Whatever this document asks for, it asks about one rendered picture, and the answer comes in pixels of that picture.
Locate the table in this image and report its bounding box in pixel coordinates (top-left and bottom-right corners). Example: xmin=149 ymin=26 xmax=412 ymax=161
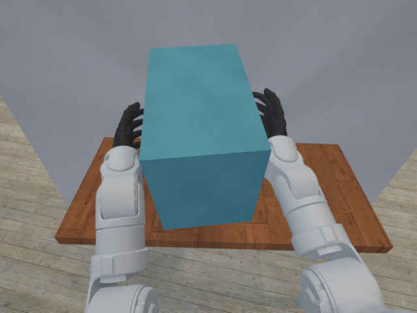
xmin=54 ymin=137 xmax=393 ymax=309

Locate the robot left upper arm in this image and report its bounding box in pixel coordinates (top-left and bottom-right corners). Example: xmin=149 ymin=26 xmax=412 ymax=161
xmin=87 ymin=284 xmax=159 ymax=313

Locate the robot right forearm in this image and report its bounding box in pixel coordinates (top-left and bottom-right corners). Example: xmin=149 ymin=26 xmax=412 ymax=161
xmin=265 ymin=136 xmax=384 ymax=304

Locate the robot left forearm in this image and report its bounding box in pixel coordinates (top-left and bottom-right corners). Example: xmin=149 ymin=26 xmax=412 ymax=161
xmin=85 ymin=145 xmax=149 ymax=313

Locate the left robot hand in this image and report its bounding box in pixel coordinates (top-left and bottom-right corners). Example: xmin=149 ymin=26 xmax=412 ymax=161
xmin=112 ymin=102 xmax=144 ymax=149

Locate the carton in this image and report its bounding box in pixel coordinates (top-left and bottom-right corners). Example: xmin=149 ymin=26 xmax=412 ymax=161
xmin=139 ymin=44 xmax=272 ymax=230

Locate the right robot hand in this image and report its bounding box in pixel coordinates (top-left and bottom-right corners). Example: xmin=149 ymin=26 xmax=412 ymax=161
xmin=252 ymin=88 xmax=287 ymax=139

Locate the robot right upper arm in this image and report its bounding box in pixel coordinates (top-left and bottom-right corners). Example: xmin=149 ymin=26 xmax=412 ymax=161
xmin=300 ymin=257 xmax=415 ymax=313

